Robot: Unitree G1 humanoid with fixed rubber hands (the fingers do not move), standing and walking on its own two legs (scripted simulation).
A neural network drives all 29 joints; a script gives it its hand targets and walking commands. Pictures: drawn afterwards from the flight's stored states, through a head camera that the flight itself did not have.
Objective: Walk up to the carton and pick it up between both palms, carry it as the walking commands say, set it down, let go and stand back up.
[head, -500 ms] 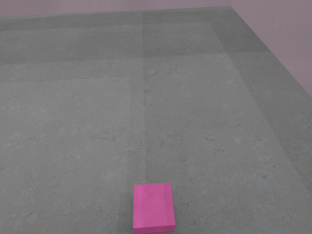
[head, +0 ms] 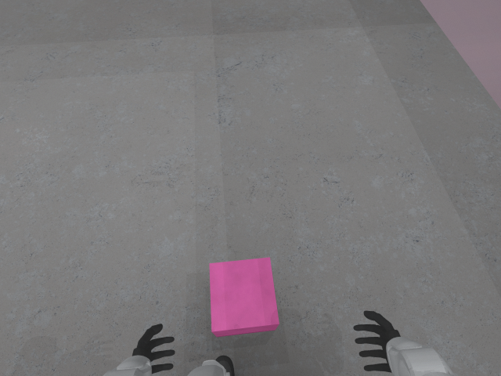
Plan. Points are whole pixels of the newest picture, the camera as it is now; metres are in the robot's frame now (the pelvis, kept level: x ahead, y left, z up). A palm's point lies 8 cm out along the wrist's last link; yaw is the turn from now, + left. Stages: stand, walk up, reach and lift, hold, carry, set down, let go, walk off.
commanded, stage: reach and lift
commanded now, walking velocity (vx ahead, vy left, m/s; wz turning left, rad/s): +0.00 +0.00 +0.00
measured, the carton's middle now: (243, 297) +0.36 +0.06 -0.67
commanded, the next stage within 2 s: none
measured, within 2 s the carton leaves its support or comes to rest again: neither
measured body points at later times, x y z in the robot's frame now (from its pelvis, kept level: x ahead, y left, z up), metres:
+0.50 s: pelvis -0.09 -0.02 -0.06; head +0.07 -0.01 +0.36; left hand +0.17 +0.23 -0.18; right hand +0.22 -0.21 -0.17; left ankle +0.04 +0.11 -0.72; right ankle -0.07 -0.15 -0.72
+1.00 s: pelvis -0.08 +0.01 -0.10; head +0.17 +0.04 +0.27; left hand +0.32 +0.25 -0.22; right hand +0.38 -0.16 -0.20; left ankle +0.04 +0.11 -0.72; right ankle -0.07 -0.15 -0.72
